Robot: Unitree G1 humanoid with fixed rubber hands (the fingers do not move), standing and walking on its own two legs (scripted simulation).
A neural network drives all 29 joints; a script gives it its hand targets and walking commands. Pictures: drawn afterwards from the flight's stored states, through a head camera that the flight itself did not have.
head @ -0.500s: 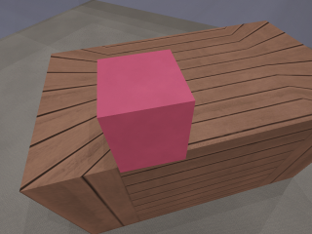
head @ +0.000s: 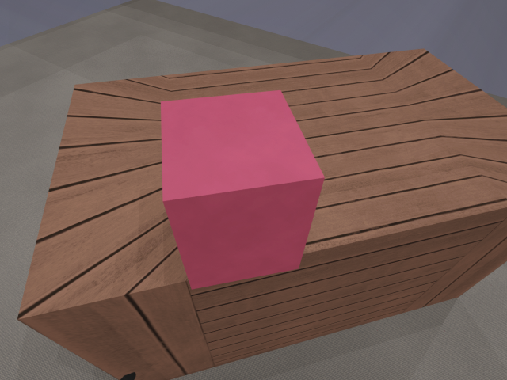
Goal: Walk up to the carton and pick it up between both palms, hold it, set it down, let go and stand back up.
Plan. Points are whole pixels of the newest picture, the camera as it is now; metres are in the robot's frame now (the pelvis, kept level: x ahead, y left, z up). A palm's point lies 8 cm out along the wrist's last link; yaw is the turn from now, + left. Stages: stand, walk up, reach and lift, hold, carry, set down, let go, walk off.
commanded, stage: walk up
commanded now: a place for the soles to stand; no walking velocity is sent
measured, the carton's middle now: (235, 191) +0.40 +0.06 +0.07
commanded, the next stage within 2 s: reach and lift in 1.32 s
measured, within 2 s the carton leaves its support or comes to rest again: neither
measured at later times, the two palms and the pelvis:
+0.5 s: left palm out of the picture +0.08 +0.26 -0.12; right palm out of the picture +0.10 -0.28 -0.09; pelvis +0.00 -0.02 -0.01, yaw +8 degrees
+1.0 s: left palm out of the picture +0.01 +0.24 -0.12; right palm (433, 367) +0.16 -0.27 -0.10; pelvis +0.00 -0.03 -0.01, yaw +16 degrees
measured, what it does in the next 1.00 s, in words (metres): stands, turning left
